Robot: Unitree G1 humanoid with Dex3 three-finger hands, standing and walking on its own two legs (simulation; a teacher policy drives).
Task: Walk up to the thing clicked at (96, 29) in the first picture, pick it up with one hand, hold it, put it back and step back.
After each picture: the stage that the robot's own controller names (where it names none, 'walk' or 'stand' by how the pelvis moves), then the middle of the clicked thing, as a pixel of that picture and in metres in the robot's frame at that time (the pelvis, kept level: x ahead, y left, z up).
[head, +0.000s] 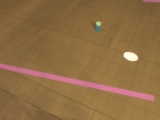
stand; (98, 26) +1.69 -0.17 -0.72
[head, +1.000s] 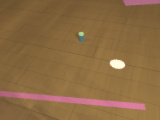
walk; (81, 37) +1.57 +0.15 -0.70
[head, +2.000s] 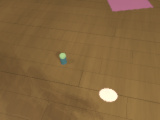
walk; (63, 58) +1.08 +0.28 -0.72
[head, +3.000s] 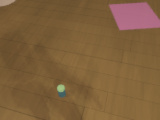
walk; (61, 91) +0.72 +0.24 -0.72
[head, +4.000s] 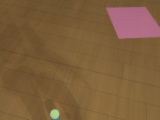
stand; (55, 116) +0.45 +0.19 -0.70
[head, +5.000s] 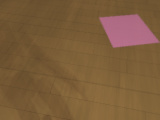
stand; out of the picture +0.40 +0.21 -0.72
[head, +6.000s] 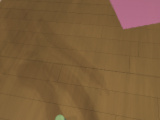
stand; out of the picture +0.37 +0.24 -0.71
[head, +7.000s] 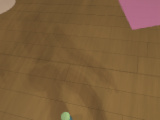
stand; (66, 118) +0.41 +0.24 -0.69
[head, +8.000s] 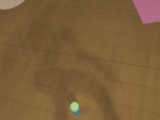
stand; (75, 108) +0.47 +0.20 -0.66
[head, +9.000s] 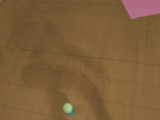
walk; (69, 109) +0.42 +0.22 -0.68
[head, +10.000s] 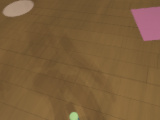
walk; (74, 119) +0.47 +0.18 -0.70
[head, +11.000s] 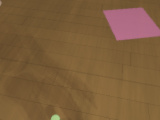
stand; out of the picture +0.44 +0.21 -0.69
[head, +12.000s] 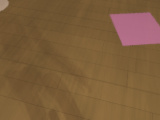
stand; out of the picture +0.40 +0.19 -0.72
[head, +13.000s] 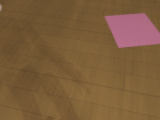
stand; out of the picture +0.36 +0.20 -0.73
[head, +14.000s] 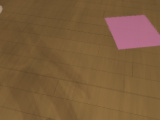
stand; out of the picture +0.35 +0.20 -0.73
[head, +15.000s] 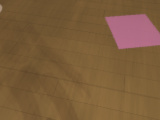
stand; out of the picture +0.35 +0.20 -0.73
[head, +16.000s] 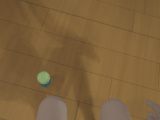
go down; (44, 79) +0.41 +0.20 -0.45
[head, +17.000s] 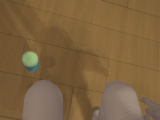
go down; (31, 62) +0.44 +0.22 -0.32
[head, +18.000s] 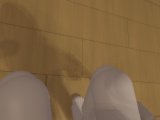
close in; out of the picture +0.43 +0.25 -0.23
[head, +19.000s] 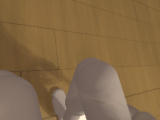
close; out of the picture +0.42 +0.27 -0.22
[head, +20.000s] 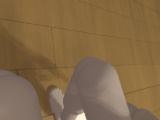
lift; out of the picture +0.41 +0.27 -0.23
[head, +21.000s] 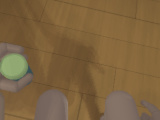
lift; (18, 71) +0.34 +0.22 -0.03
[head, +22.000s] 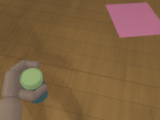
hold; (35, 86) +0.32 +0.17 +0.02
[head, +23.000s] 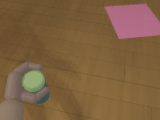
hold; (37, 88) +0.32 +0.17 +0.01
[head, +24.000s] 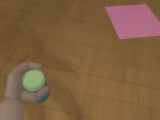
hold; (37, 87) +0.32 +0.17 +0.01
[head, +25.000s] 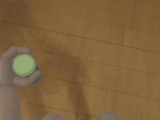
crouch; (28, 70) +0.38 +0.19 -0.05
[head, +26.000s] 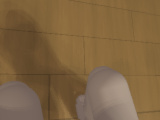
lower; out of the picture +0.47 +0.27 -0.13
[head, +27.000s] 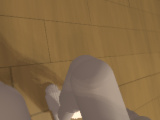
lower; out of the picture +0.44 +0.28 -0.23
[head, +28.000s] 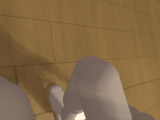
lower; out of the picture +0.43 +0.29 -0.23
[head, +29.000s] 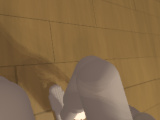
lower; out of the picture +0.43 +0.29 -0.23
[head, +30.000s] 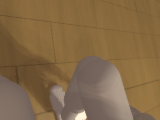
lower; out of the picture +0.43 +0.29 -0.22
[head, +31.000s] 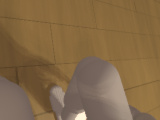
open; out of the picture +0.43 +0.29 -0.23
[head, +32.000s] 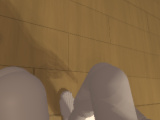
stand; out of the picture +0.43 +0.28 -0.24
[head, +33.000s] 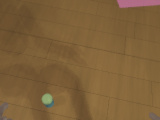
stand; (48, 100) +0.41 +0.21 -0.57
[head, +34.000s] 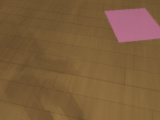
stand; out of the picture +0.39 +0.20 -0.67
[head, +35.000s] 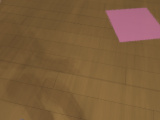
stand; out of the picture +0.38 +0.20 -0.67
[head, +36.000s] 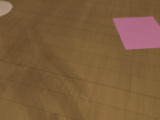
stand; out of the picture +0.39 +0.18 -0.72
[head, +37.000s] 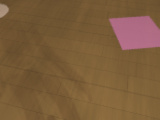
stand; out of the picture +0.38 +0.20 -0.73
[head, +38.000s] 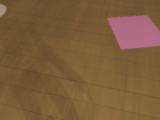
stand; out of the picture +0.38 +0.21 -0.73
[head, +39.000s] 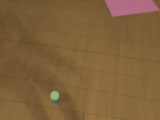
walk; (55, 97) +0.50 +0.20 -0.70
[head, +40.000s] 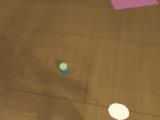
walk; (63, 69) +0.85 +0.25 -0.70
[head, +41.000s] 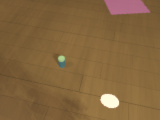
stand; (61, 61) +1.03 +0.21 -0.71
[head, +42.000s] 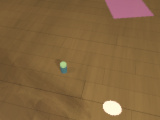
stand; (63, 67) +0.99 +0.21 -0.73
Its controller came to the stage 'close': yes
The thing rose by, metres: 0.72
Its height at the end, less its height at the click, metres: +0.00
